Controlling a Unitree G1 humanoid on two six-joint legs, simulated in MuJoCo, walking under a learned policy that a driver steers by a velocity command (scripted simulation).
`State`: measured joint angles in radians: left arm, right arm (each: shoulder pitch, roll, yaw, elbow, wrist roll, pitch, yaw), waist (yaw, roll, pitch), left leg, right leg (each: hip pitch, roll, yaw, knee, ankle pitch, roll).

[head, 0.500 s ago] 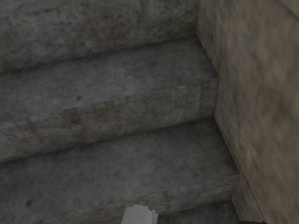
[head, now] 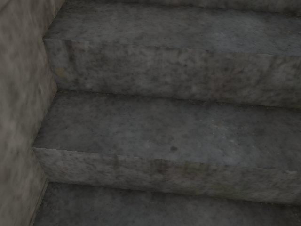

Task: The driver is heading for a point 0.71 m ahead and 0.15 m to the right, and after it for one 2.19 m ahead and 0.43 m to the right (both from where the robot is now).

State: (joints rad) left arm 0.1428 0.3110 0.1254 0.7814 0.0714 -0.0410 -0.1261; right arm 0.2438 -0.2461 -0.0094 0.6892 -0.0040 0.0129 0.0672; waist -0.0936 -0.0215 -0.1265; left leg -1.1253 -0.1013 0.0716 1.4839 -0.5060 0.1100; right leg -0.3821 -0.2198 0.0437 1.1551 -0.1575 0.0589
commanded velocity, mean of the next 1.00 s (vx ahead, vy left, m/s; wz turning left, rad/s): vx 0.69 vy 0.00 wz -0.51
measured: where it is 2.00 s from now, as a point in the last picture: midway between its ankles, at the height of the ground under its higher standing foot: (205, 17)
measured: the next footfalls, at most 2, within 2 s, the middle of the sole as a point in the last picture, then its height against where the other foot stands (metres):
right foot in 0.80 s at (165, 224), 0.20 m higher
left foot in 1.20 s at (156, 125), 0.20 m higher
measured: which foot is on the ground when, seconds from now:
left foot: down 0.00-0.74, up 0.76-1.00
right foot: up 0.00-0.78, down 0.80-1.00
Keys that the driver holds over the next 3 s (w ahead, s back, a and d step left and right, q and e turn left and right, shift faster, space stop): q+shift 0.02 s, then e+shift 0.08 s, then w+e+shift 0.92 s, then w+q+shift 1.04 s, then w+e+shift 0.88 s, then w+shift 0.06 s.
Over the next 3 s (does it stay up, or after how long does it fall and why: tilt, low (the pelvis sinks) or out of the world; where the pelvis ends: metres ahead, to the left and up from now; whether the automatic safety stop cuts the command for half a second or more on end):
stays up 1.64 -0.26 1.16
